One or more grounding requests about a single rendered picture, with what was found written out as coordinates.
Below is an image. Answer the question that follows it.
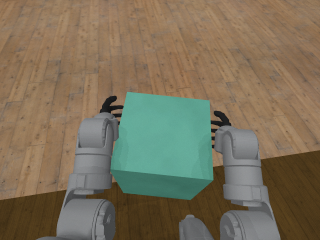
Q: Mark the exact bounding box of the robot left forearm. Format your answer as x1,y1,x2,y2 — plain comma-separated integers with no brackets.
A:
56,112,119,235

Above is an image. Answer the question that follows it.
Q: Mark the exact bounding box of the right robot hand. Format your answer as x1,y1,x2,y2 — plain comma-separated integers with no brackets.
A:
210,110,232,149

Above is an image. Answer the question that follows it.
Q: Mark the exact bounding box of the robot left upper arm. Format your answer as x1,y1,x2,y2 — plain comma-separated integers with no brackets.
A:
36,198,116,240

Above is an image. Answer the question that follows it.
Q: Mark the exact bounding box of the carton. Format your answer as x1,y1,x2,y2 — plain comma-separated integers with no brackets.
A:
110,92,214,200

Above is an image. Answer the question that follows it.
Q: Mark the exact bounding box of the robot right forearm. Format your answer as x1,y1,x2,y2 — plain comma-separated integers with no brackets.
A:
214,125,281,240

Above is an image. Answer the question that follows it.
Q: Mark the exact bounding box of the left robot hand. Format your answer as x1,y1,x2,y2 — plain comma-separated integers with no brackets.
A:
100,96,124,125

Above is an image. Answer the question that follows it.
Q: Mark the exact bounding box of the robot right upper arm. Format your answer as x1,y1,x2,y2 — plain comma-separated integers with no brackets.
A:
220,210,280,240

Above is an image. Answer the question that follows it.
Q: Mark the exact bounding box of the right robot thigh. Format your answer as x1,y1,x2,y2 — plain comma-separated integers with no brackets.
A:
179,217,214,240

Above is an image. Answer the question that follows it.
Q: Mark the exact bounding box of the right robot shin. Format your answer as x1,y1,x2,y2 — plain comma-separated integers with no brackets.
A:
185,214,195,218

